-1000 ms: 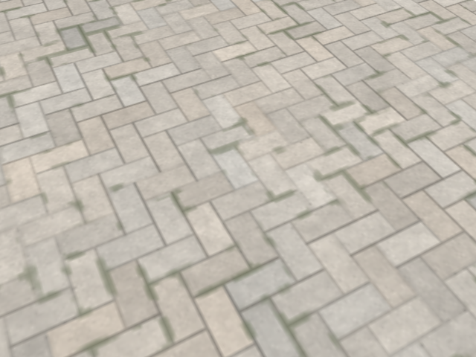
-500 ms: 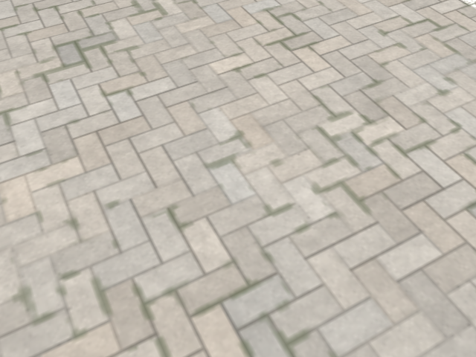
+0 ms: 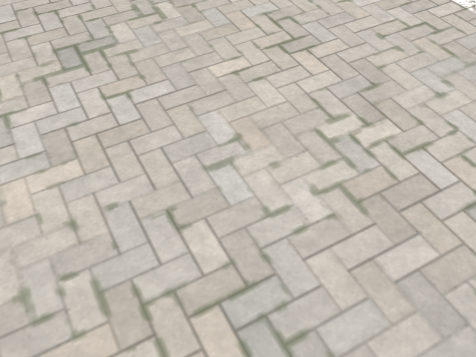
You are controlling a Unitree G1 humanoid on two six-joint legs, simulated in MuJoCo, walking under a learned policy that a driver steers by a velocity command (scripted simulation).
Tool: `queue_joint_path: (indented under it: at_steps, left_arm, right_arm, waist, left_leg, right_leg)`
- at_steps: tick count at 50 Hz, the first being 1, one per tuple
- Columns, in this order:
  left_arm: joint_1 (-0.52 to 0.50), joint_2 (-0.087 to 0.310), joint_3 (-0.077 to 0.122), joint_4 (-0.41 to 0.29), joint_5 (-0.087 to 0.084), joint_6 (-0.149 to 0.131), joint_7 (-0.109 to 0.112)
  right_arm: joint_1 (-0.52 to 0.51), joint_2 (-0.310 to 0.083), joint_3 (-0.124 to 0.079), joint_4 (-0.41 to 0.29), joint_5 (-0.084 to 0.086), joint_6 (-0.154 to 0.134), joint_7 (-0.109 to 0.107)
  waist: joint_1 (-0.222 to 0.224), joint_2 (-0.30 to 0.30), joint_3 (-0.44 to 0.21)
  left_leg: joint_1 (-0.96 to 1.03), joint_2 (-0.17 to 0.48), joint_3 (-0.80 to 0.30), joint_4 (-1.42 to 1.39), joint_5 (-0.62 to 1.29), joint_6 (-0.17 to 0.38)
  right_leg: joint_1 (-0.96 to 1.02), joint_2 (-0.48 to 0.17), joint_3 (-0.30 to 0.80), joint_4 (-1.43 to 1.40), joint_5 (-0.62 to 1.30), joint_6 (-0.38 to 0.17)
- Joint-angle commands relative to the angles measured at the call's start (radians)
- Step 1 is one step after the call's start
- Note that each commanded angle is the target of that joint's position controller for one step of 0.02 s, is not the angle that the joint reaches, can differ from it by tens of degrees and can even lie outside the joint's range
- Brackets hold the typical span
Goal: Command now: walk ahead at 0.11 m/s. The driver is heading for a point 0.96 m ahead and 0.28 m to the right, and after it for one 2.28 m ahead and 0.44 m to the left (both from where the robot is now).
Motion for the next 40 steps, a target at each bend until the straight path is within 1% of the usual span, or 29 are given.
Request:
queue_joint_path:
  at_steps: [1, 3, 5, 6, 7, 8, 9, 10, 11, 12, 13, 14, 15, 17, 18, 20, 23, 26, 28, 31, 32, 33, 34, 35, 36, 37, 38, 39, 40]
  left_arm:
    - [0.059, 0.133, 0.029, -0.016, -0.012, -0.001, 0.008]
    - [0.095, 0.161, 0.039, -0.023, -0.022, -0.015, 0.008]
    - [0.139, 0.208, 0.060, -0.013, -0.029, -0.037, 0.002]
    - [0.123, 0.201, 0.060, -0.023, -0.026, -0.045, -0.001]
    - [0.093, 0.193, 0.058, -0.038, -0.024, -0.052, -0.005]
    - [0.051, 0.188, 0.057, -0.054, -0.032, -0.055, -0.010]
    - [-0.007, 0.182, 0.056, -0.073, -0.041, -0.052, -0.014]
    - [-0.025, 0.169, 0.053, -0.086, -0.043, -0.050, -0.017]
    - [-0.060, 0.124, 0.039, -0.106, -0.036, -0.055, -0.022]
    - [-0.065, 0.065, 0.026, -0.148, -0.036, -0.072, -0.020]
    - [-0.080, 0.094, 0.035, -0.152, -0.056, -0.084, -0.016]
    - [-0.054, 0.105, 0.040, -0.144, -0.072, -0.090, -0.023]
    - [-0.031, 0.104, 0.041, -0.130, -0.069, -0.093, -0.030]
    - [-0.045, 0.117, 0.057, -0.124, -0.048, -0.090, -0.036]
    - [-0.040, 0.104, 0.059, -0.121, -0.045, -0.083, -0.044]
    - [-0.065, 0.063, 0.052, -0.135, -0.041, -0.065, -0.058]
    - [-0.210, 0.032, 0.034, -0.216, -0.036, -0.057, -0.065]
    - [-0.321, 0.027, 0.019, -0.279, -0.029, -0.058, -0.082]
    - [-0.360, 0.036, 0.018, -0.309, -0.031, -0.057, -0.097]
    - [-0.314, 0.086, 0.042, -0.332, -0.031, -0.058, -0.113]
    - [-0.222, 0.121, 0.061, -0.317, -0.033, -0.055, -0.116]
    - [-0.076, 0.175, 0.089, -0.284, -0.035, -0.050, -0.114]
    - [0.076, 0.237, 0.125, -0.247, -0.034, -0.038, -0.096]
    - [0.117, 0.317, 0.136, -0.241, -0.029, -0.030, -0.075]
    - [0.134, 0.300, 0.123, -0.257, -0.010, -0.041, -0.072]
    - [0.100, 0.233, 0.108, -0.252, -0.005, -0.056, -0.071]
    - [0.016, 0.191, 0.095, -0.265, -0.015, -0.071, -0.074]
    - [-0.069, 0.165, 0.085, -0.288, -0.015, -0.081, -0.081]
    - [-0.115, 0.150, 0.079, -0.305, -0.007, -0.087, -0.081]
  right_arm:
    - [0.042, -0.101, -0.019, -0.013, 0.010, -0.007, -0.005]
    - [0.006, -0.082, -0.015, -0.040, 0.012, -0.030, 0.000]
    - [-0.018, -0.040, -0.007, -0.062, 0.018, -0.065, 0.017]
    - [-0.022, -0.047, -0.009, -0.069, 0.022, -0.076, 0.025]
    - [-0.009, -0.047, -0.010, -0.070, 0.027, -0.086, 0.032]
    - [0.025, -0.041, -0.009, -0.063, 0.032, -0.093, 0.036]
    - [0.101, -0.042, -0.014, -0.033, 0.033, -0.099, 0.037]
    - [0.184, -0.065, -0.028, 0.008, 0.024, -0.100, 0.034]
    - [0.321, -0.124, -0.049, 0.042, 0.016, -0.101, 0.030]
    - [0.456, -0.253, -0.079, 0.056, 0.018, -0.108, 0.034]
    - [0.437, -0.203, -0.060, 0.051, -0.007, -0.126, 0.038]
    - [0.350, -0.131, -0.039, 0.021, -0.003, -0.139, 0.035]
    - [0.279, -0.099, -0.028, -0.005, 0.002, -0.144, 0.037]
    - [0.231, -0.068, -0.014, -0.021, 0.001, -0.140, 0.045]
    - [0.247, -0.050, -0.009, -0.020, -0.007, -0.135, 0.043]
    - [0.281, -0.071, -0.009, -0.017, -0.017, -0.129, 0.032]
    - [0.250, -0.113, -0.011, -0.043, -0.025, -0.125, 0.014]
    - [0.286, -0.144, -0.016, -0.050, -0.013, -0.121, 0.003]
    - [0.307, -0.152, -0.020, -0.050, -0.004, -0.115, 0.004]
    - [0.277, -0.194, -0.032, -0.073, -0.001, -0.100, -0.003]
    - [0.255, -0.211, -0.038, -0.088, -0.004, -0.090, -0.007]
    - [0.224, -0.228, -0.043, -0.107, -0.003, -0.084, -0.007]
    - [0.203, -0.232, -0.043, -0.131, -0.003, -0.089, -0.004]
    - [0.286, -0.078, -0.005, -0.174, -0.030, -0.112, 0.020]
    - [0.249, -0.087, 0.001, -0.218, 0.013, -0.165, 0.038]
    - [0.114, -0.157, -0.022, -0.261, 0.049, -0.191, 0.043]
    - [0.076, -0.170, -0.024, -0.283, 0.050, -0.199, 0.037]
    - [0.079, -0.174, -0.034, -0.271, 0.031, -0.193, 0.025]
    - [0.115, -0.179, -0.044, -0.269, 0.018, -0.176, 0.020]
  waist:
    - [0.004, -0.041, 0.037]
    - [0.026, -0.090, 0.112]
    - [0.036, -0.189, 0.128]
    - [0.026, -0.178, 0.138]
    - [0.006, -0.168, 0.139]
    - [-0.023, -0.163, 0.137]
    - [-0.069, -0.141, 0.124]
    - [-0.094, -0.096, 0.099]
    - [-0.141, 0.042, 0.048]
    - [-0.164, 0.308, -0.019]
    - [-0.145, 0.222, 0.004]
    - [-0.092, 0.124, 0.072]
    - [-0.059, 0.092, 0.081]
    - [-0.036, 0.080, 0.086]
    - [-0.035, 0.091, 0.063]
    - [-0.037, 0.076, 0.052]
    - [-0.046, 0.055, 0.104]
    - [-0.072, 0.062, 0.122]
    - [-0.068, 0.059, 0.130]
    - [0.008, 0.114, 0.046]
    - [0.065, 0.140, -0.018]
    - [0.142, 0.145, -0.103]
    - [0.221, 0.105, -0.174]
    - [0.114, -0.192, -0.275]
    - [0.118, -0.179, -0.438]
    - [0.137, -0.116, -0.279]
    - [0.085, -0.035, -0.162]
    - [0.027, 0.045, -0.102]
    - [-0.016, 0.042, -0.089]
  left_leg:
    - [-0.053, -0.040, 0.042, -0.020, -0.281, 0.047]
    - [-0.180, -0.035, 0.043, 0.059, -0.341, 0.063]
    - [-0.243, -0.022, 0.066, 0.245, -0.180, 0.066]
    - [-0.253, 0.005, 0.041, 0.289, -0.178, 0.083]
    - [-0.242, 0.018, 0.033, 0.275, -0.212, 0.100]
    - [-0.174, 0.022, 0.041, 0.170, -0.218, 0.116]
    - [-0.009, 0.000, 0.071, 0.013, -0.145, 0.124]
    - [0.154, -0.028, 0.071, -0.053, -0.041, 0.106]
    - [0.311, 0.094, -0.113, -0.142, -0.075, 0.125]
    - [0.443, 0.323, -0.509, -0.306, -0.185, 0.239]
    - [0.377, 0.418, -0.675, -0.348, -0.234, 0.306]
    - [0.354, 0.399, -0.570, -0.340, -0.220, 0.274]
    - [0.334, 0.347, -0.432, -0.343, -0.162, 0.222]
    - [0.311, 0.267, -0.199, -0.345, 0.111, 0.138]
    - [0.301, 0.235, -0.117, -0.338, 0.214, 0.119]
    - [0.278, 0.223, -0.031, -0.346, 0.337, 0.127]
    - [0.188, 0.212, 0.060, -0.396, 0.366, 0.132]
    - [0.171, 0.223, 0.134, -0.414, 0.396, 0.129]
    - [0.225, 0.242, 0.172, -0.381, 0.488, 0.126]
    - [0.311, 0.268, 0.225, -0.193, 1.005, 0.106]
    - [0.315, 0.272, 0.233, -0.054, 1.148, 0.099]
    - [0.265, 0.262, 0.230, 0.134, 1.168, 0.087]
    - [0.069, 0.219, 0.223, 0.395, 0.959, 0.053]
    - [-0.357, 0.033, 0.189, 0.821, -0.092, 0.002]
    - [-0.498, -0.061, -0.066, 1.022, -0.298, 0.015]
    - [-0.608, 0.001, -0.116, 1.011, -0.209, 0.048]
    - [-0.591, 0.049, -0.103, 0.918, -0.109, 0.063]
    - [-0.517, 0.084, -0.095, 0.838, -0.064, 0.056]
    - [-0.432, 0.113, -0.104, 0.777, -0.039, 0.046]
  right_leg:
    - [-0.103, -0.025, 0.052, -0.135, -0.333, -0.063]
    - [-0.123, -0.120, 0.196, -0.213, -0.524, -0.127]
    - [-0.094, -0.287, 0.434, -0.329, -0.571, -0.220]
    - [-0.113, -0.322, 0.479, -0.350, -0.536, -0.239]
    - [-0.121, -0.322, 0.462, -0.344, -0.488, -0.233]
    - [-0.146, -0.296, 0.401, -0.318, -0.432, -0.206]
    - [-0.218, -0.231, 0.296, -0.270, -0.362, -0.163]
    - [-0.293, -0.154, 0.215, -0.178, -0.253, -0.129]
    - [-0.402, -0.068, 0.102, 0.077, -0.105, -0.079]
    - [-0.582, 0.052, -0.029, 0.413, -0.146, -0.028]
    - [-0.656, 0.041, 0.115, 0.639, -0.249, -0.043]
    - [-0.723, -0.004, 0.181, 0.728, -0.166, -0.073]
    - [-0.725, -0.035, 0.186, 0.728, -0.061, -0.092]
    - [-0.684, -0.071, 0.170, 0.633, 0.080, -0.102]
    - [-0.646, -0.072, 0.143, 0.615, 0.117, -0.095]
    - [-0.636, -0.070, 0.106, 0.589, 0.170, -0.069]
    - [-0.618, -0.068, 0.056, 0.391, 0.265, -0.042]
    - [-0.548, -0.061, -0.032, 0.246, 0.324, -0.049]
    - [-0.528, -0.050, -0.062, 0.183, 0.303, -0.074]
    - [-0.376, 0.027, -0.131, 0.158, 0.209, -0.135]
    - [-0.264, 0.063, -0.145, 0.166, 0.171, -0.159]
    - [-0.067, 0.092, -0.136, 0.117, 0.192, -0.192]
    - [0.209, 0.060, -0.025, 0.058, 0.195, -0.230]
    - [0.549, -0.215, 0.478, 0.031, 0.099, -0.376]
    - [0.624, -0.353, 0.909, -0.201, -0.071, -0.481]
    - [0.524, -0.310, 0.782, -0.257, -0.050, -0.406]
    - [0.349, -0.267, 0.625, -0.267, 0.048, -0.362]
    - [0.182, -0.218, 0.516, -0.278, 0.159, -0.330]
    - [0.070, -0.182, 0.436, -0.290, 0.233, -0.314]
